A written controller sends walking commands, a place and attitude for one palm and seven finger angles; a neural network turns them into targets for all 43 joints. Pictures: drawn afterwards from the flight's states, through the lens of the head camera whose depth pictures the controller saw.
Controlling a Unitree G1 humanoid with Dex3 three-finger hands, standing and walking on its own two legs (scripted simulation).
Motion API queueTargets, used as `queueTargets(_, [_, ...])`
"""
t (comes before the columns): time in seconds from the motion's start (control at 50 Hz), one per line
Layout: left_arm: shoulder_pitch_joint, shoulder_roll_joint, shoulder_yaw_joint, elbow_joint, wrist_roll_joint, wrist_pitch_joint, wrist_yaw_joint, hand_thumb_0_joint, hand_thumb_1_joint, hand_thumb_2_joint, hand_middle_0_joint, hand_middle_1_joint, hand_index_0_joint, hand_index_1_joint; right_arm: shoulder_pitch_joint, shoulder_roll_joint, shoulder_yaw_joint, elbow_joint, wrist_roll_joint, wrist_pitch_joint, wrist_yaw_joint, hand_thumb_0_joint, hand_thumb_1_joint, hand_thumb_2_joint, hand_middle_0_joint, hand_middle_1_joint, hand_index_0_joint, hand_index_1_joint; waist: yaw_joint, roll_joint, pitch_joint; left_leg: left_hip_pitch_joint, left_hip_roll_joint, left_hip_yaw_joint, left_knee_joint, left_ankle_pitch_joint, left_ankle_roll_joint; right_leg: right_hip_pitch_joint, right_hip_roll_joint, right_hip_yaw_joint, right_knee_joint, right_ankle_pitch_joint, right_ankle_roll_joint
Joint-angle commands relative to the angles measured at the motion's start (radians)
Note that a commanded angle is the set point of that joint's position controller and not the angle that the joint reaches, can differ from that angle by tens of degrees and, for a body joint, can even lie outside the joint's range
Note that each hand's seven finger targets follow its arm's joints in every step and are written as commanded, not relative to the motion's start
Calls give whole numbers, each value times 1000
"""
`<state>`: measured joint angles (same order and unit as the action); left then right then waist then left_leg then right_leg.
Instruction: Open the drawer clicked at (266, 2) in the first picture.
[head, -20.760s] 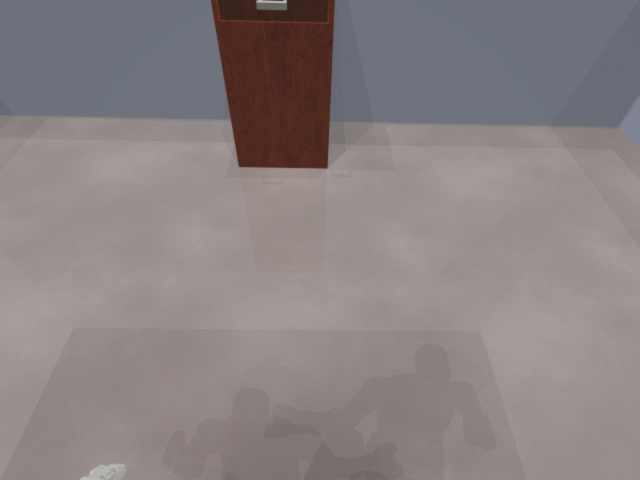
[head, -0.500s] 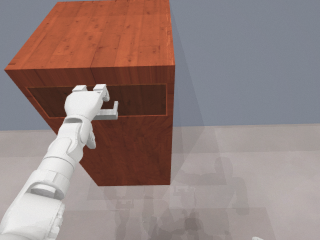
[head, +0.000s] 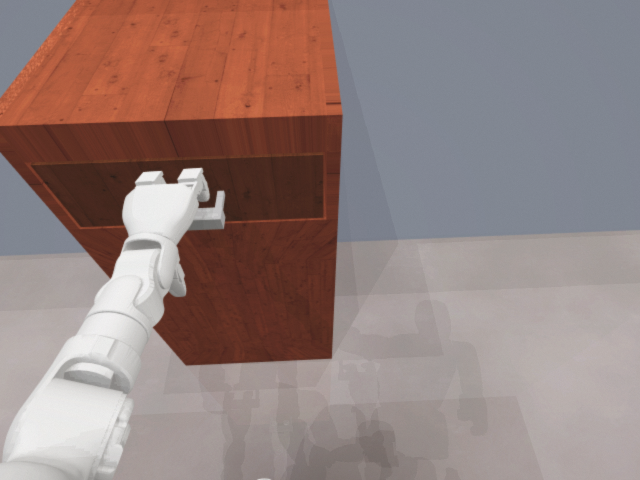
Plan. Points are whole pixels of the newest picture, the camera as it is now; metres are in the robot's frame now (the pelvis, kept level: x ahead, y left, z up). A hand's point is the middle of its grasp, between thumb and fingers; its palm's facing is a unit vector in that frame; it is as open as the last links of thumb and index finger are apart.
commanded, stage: lower the fingers behind the handle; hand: left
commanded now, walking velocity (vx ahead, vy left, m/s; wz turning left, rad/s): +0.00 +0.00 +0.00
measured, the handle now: (188, 208) +0.49 +0.20 +0.03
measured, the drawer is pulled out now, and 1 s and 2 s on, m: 0.00 0.00 0.00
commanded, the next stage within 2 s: lift the fingers back up to retry in 0.78 s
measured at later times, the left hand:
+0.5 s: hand (177, 234) +0.44 +0.20 +0.03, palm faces +0.00 +0.00 -1.00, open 13.9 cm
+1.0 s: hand (178, 234) +0.44 +0.20 +0.04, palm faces +0.01 -0.02 -1.00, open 13.9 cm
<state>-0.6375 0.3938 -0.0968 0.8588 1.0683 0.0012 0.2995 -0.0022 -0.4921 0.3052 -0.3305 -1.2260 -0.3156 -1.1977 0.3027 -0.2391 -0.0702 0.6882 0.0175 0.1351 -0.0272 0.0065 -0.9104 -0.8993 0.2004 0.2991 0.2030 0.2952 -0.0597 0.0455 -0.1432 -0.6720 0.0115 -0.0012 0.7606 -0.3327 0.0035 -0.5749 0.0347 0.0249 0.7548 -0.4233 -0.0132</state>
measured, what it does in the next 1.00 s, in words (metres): stands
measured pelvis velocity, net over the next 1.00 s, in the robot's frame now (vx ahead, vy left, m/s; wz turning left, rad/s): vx -0.01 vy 0.01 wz -0.01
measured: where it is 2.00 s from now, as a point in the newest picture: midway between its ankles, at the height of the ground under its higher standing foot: outside the picture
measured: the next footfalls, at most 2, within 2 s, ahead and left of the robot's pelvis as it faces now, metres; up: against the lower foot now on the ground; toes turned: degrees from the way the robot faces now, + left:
none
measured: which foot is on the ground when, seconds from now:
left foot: down 0.00-1.00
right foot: down 0.00-1.00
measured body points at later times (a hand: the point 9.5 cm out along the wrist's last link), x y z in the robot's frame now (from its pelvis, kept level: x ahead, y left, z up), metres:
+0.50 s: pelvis -0.01 +0.00 -0.01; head +0.05 +0.00 +0.44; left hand +0.43 +0.20 +0.09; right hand +0.04 -0.26 -0.14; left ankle +0.02 +0.12 -0.71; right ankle -0.04 -0.12 -0.71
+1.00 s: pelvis -0.01 +0.01 -0.01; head +0.04 +0.00 +0.44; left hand +0.43 +0.20 +0.09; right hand +0.04 -0.26 -0.14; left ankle +0.02 +0.12 -0.71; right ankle -0.04 -0.12 -0.71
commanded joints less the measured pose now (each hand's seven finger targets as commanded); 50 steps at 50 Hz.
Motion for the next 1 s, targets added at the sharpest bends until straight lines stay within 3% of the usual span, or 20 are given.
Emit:
queueTargets(0.0, [-386, 189, 62, -143, -1, 24, 44, 0, -500, 300, -300, -1200, -300, -1200, 41, -141, -48, -89, -5, -23, -8, 0, -900, -900, 200, 300, 200, 300, -7, -26, -330, 293, -31, 35, -36, 329, 40, 36, 25, -35, -89, 387, -22])
queueTargets(0.06, [-379, 163, 38, -99, -2, 40, 40, 0, -500, 300, -300, -1200, -300, -1200, 42, -143, -45, -91, -4, -20, -8, 0, -900, -900, 200, 300, 200, 300, -14, -46, -293, 274, -30, 36, -39, 292, 43, 15, 25, -34, -97, 351, -21])
queueTargets(0.12, [-385, 197, 60, -57, -6, 51, 28, 0, -500, 300, -300, -1200, -300, -1200, 50, -150, -38, -89, -4, -18, -13, 0, -900, -900, 200, 300, 200, 300, -16, -80, -282, 241, -30, 34, -44, 263, 45, 27, 21, -33, -101, 332, -20])
queueTargets(0.24, [-355, 202, 52, -9, 1, 45, 10, 0, -500, 300, -300, -1200, -300, -1200, 60, -149, -30, -102, -2, -13, -19, 0, -900, -900, 200, 300, 200, 300, -18, -87, -248, 194, -32, 40, -36, 226, 47, 5, 17, -26, -100, 307, -15])
queueTargets(0.3, [-340, 174, 30, 4, 5, 43, 9, 0, -500, 300, -300, -1200, -300, -1200, 64, -145, -31, -105, -2, -13, -18, 0, -900, -900, 200, 300, 200, 300, -21, -72, -231, 190, -29, 41, -29, 211, 45, -30, 19, -30, -95, 280, -18])
queueTargets(0.38, [-339, 151, 18, 10, -2, 41, 14, 0, -500, 300, -300, -1200, -300, -1200, 70, -145, -32, -110, -3, -13, -17, 0, -900, -900, 200, 300, 200, 300, -23, -90, -243, 179, -28, 39, -19, 189, 46, -46, 20, -30, -89, 253, -17])
queueTargets(0.44, [-360, 190, 44, -9, -5, 40, 17, 0, -500, 300, -300, -1200, -300, -1200, 74, -146, -32, -112, -2, -14, -18, 0, -900, -900, 200, 300, 200, 300, -16, -61, -282, 182, -29, 39, -17, 185, 46, -33, 20, -27, -82, 246, -17])
queueTargets(0.5, [-351, 159, 21, 11, -10, 48, 20, 0, -500, 300, -300, -1200, -300, -1200, 75, -145, -29, -113, -1, -14, -18, 0, -900, -900, 200, 300, 200, 300, -23, -88, -248, 168, -29, 37, -19, 176, 46, -41, 21, -32, -89, 241, -16])
queueTargets(0.54, [-358, 209, 57, 7, -8, 47, 22, 0, -500, 300, -300, -1200, -300, -1200, 77, -148, -28, -110, -1, -14, -19, 0, -900, -900, 200, 300, 200, 300, -13, -79, -272, 164, -30, 38, -18, 179, 48, -24, 20, -25, -86, 246, -16])
queueTargets(0.6, [-347, 194, 47, -2, -6, 48, 23, 0, -500, 300, -300, -1200, -300, -1200, 75, -145, -29, -111, 0, -13, -19, 0, -900, -900, 200, 300, 200, 300, -16, -84, -274, 169, -29, 41, -16, 185, 48, -24, 21, -26, -88, 255, -14])
queueTargets(0.64, [-331, 218, 67, 17, -7, 49, 23, 0, -500, 300, -300, -1200, -300, -1200, 77, -149, -26, -113, 1, -12, -20, 0, -900, -900, 200, 300, 200, 300, -9, -96, -257, 150, -30, 39, -24, 173, 48, -15, 20, -27, -90, 245, -14])
queueTargets(0.68, [-330, 197, 50, 4, -7, 49, 25, 0, -500, 300, -300, -1200, -300, -1200, 71, -146, -27, -114, 1, -13, -21, 0, -900, -900, 200, 300, 200, 300, -10, -74, -246, 159, -29, 42, -27, 169, 47, -28, 20, -28, -95, 236, -15])
queueTargets(0.72, [-354, 217, 64, 1, -4, 47, 26, 0, -500, 300, -300, -1200, -300, -1200, 74, -149, -26, -109, 0, -12, -20, 0, -900, -900, 200, 300, 200, 300, -11, -65, -244, 164, -26, 37, -31, 171, 45, -36, 22, -33, -93, 224, -19])
queueTargets(0.78, [-347, 155, 20, -1, -3, 54, 30, 0, -500, 300, -300, -1200, -300, -1200, 73, -143, -30, -114, 0, -13, -17, 0, -900, -900, 200, 300, 200, 300, -15, -54, -244, 186, -24, 36, -31, 171, 44, -59, 26, -38, -91, 209, -20])
queueTargets(0.8, [-353, 187, 48, -5, -1, 54, 34, 0, -500, 300, -300, -1200, -300, -1200, 74, -146, -30, -110, -1, -12, -17, 0, -900, -900, 200, 300, 200, 300, -14, -62, -253, 190, -20, 34, -30, 178, 44, -58, 25, -36, -90, 213, -20])
queueTargets(0.86, [-351, 153, 23, -2, -8, 59, 33, 0, -500, 300, -300, -1200, -300, -1200, 75, -144, -30, -111, -1, -13, -16, 0, -900, -900, 200, 300, 200, 300, -17, -62, -259, 193, -22, 32, -32, 180, 43, -55, 26, -41, -89, 216, -20])
queueTargets(0.88, [-385, 166, 28, -27, -12, 57, 33, 0, -500, 300, -300, -1200, -300, -1200, 74, -146, -30, -107, 0, -14, -16, 0, -900, -900, 200, 300, 200, 300, -20, -71, -268, 202, -20, 31, -34, 180, 45, -46, 25, -39, -92, 218, -18])
queueTargets(0.9, [-382, 200, 55, -39, -10, 59, 34, 0, -500, 300, -300, -1200, -300, -1200, 71, -146, -31, -112, 0, -13, -18, 0, -900, -900, 200, 300, 200, 300, -7, -63, -289, 207, -23, 32, -37, 185, 45, -25, 25, -35, -93, 221, -19])
queueTargets(0.92, [-417, 213, 59, -64, -12, 58, 35, 0, -500, 300, -300, -1200, -300, -1200, 65, -148, -30, -113, -1, -13, -20, 0, -900, -900, 200, 300, 200, 300, -11, -39, -299, 223, -22, 28, -41, 193, 45, -21, 25, -35, -94, 224, -21])
queueTargets(0.98, [-466, 190, 37, -109, -7, 57, 36, 0, -500, 300, -300, -1200, -300, -1200, 61, -142, -34, -110, -1, -17, -20, 0, -900, -900, 200, 300, 200, 300, -20, -18, -308, 266, -20, 23, -45, 211, 44, -34, 29, -41, -97, 226, -21])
